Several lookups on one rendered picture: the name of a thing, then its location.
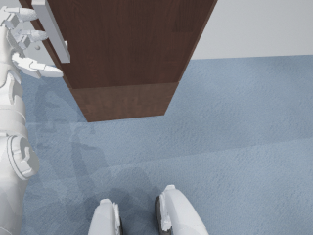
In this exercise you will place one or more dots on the robot right foot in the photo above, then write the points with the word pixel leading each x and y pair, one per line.
pixel 158 218

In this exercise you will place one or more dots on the robot right thigh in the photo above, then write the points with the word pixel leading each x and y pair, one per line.
pixel 184 218

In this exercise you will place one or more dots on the cupboard door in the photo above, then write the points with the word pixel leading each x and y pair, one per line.
pixel 126 42

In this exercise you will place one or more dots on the robot left upper arm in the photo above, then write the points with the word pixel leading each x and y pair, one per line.
pixel 18 162

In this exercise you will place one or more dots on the handle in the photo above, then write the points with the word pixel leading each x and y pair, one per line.
pixel 47 19

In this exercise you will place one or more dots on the robot left forearm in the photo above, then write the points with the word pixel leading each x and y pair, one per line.
pixel 12 106

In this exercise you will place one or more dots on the left robot hand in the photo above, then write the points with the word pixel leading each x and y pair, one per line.
pixel 10 44

